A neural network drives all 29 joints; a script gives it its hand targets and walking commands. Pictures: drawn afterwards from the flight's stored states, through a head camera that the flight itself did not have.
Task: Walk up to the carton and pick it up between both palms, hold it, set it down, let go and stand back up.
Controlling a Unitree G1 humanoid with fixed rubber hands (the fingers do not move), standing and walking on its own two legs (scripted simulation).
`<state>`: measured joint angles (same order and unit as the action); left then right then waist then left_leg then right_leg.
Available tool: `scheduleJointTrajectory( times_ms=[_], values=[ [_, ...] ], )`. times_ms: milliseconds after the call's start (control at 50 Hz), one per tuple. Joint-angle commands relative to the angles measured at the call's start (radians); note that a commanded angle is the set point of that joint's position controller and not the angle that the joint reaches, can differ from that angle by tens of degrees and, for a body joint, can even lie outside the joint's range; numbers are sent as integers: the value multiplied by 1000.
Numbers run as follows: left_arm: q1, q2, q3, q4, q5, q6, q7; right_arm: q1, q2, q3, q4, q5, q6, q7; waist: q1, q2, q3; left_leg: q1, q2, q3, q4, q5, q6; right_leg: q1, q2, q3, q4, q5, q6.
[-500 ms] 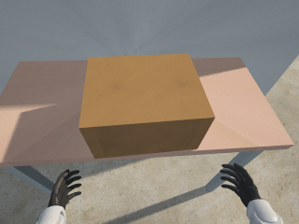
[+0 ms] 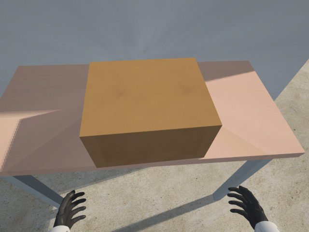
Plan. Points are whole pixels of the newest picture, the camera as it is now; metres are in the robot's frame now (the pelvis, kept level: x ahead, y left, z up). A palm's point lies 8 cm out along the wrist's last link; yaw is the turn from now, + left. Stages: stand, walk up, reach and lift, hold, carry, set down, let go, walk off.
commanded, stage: set down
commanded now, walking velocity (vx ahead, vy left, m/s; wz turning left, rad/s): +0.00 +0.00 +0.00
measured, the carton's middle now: (147, 110) +0.43 +0.03 +0.04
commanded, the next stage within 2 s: let go in 0.10 s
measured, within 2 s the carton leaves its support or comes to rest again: neither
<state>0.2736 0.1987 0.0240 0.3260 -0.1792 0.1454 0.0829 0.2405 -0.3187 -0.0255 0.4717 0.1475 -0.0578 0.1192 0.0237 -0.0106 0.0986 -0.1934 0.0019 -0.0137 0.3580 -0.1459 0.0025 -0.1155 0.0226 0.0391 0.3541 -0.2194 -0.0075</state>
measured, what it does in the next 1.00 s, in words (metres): stands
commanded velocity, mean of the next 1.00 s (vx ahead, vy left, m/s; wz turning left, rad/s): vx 0.00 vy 0.00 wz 0.00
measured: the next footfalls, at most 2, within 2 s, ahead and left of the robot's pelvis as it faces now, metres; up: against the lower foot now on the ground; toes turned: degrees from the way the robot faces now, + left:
none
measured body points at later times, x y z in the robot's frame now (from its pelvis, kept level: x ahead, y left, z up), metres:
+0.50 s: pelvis +0.03 +0.00 +0.00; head +0.08 +0.00 +0.45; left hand +0.17 +0.23 -0.10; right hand +0.18 -0.25 -0.09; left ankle +0.03 +0.12 -0.75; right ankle -0.02 -0.12 -0.75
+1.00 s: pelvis +0.03 -0.01 +0.00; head +0.00 +0.00 +0.45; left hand +0.13 +0.28 -0.11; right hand +0.17 -0.26 -0.10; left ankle +0.03 +0.12 -0.75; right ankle -0.02 -0.12 -0.75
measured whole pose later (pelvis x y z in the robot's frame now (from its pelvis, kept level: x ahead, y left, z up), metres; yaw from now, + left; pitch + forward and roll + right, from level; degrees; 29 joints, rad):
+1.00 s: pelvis +0.03 -0.01 +0.00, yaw +0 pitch -2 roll +0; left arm 0.27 0.31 0.02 0.79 -0.08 0.00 -0.01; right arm 0.24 -0.27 0.01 0.72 0.00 -0.03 0.02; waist 0.02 -0.01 -0.05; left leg -0.16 0.00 -0.01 0.42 -0.23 0.00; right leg -0.08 0.02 0.04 0.40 -0.30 -0.01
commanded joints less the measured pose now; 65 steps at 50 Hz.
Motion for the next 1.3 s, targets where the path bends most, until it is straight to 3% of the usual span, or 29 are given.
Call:
scheduleJointTrajectory(
  times_ms=[0, 140, 260, 360, 520, 540, 580, 620, 780, 880, 1280],
  values=[
    [-117, 99, -9, -59, 134, -77, -2, -93, -24, -30, -5, -68, -91, -24, 4, -2, -189, 177, 5, 42, -23, 33, -26, -116, 12, -21, -92, 6, -33],
    [-115, 109, 3, -10, 142, -88, -23, -88, 2, -6, 65, -95, -126, -45, -3, -9, -182, 196, 0, 49, -1, 77, -23, -110, 3, -17, -87, 81, -17],
    [-108, 128, 11, -12, 147, -115, -36, -81, 17, 3, 98, -105, -178, -63, 0, -5, -219, 232, -2, 52, 32, 170, -28, -88, 6, -23, -71, 208, -4],
    [-89, 129, 14, 55, 167, -123, -55, -78, 19, 13, 185, -121, -217, -75, -12, -7, -222, 256, -6, 54, 55, 229, -34, -75, 6, -24, -61, 304, 10],
    [-81, 125, 10, 45, 170, -136, -66, -96, 14, 19, 224, -117, -279, -86, -15, -2, -238, 282, -1, 49, 75, 306, -39, -68, 7, -31, -49, 388, 18],
    [-12, 347, 94, 170, 261, -164, -66, 1, -287, -82, 252, -216, -143, -106, -12, -55, -369, 188, 118, -40, 132, 523, 11, 36, -97, 14, 84, 431, -12],
    [-23, 306, 94, 195, 253, -169, -67, -29, -248, -85, 228, -212, -67, -117, -11, -44, -364, 182, 110, -44, 111, 520, 39, 43, -94, 28, 85, 411, -15],
    [-23, 283, 89, 228, 250, -178, -66, -14, -213, -78, 214, -199, -40, -122, -12, -9, -344, 182, 113, -55, 93, 480, 36, 33, -104, 40, 77, 385, -17],
    [-38, 320, 74, 359, 249, -201, -77, 1, -223, -71, 227, -193, -12, -115, -23, -5, -176, 111, 103, -65, 64, 255, 45, -42, -113, 63, 8, 256, -24],
    [-43, 348, 72, 411, 246, -209, -80, 6, -234, -70, 236, -192, -7, -115, -25, 13, -111, 82, 99, -77, 35, 178, 48, -60, -118, 82, -14, 198, -33],
    [-66, 355, 60, 516, 233, -206, -78, -43, -228, -61, 302, -177, 2, -125, -17, 20, -77, 93, 108, -92, 10, 183, 54, -22, -121, 92, -37, 227, -37]
  ],
)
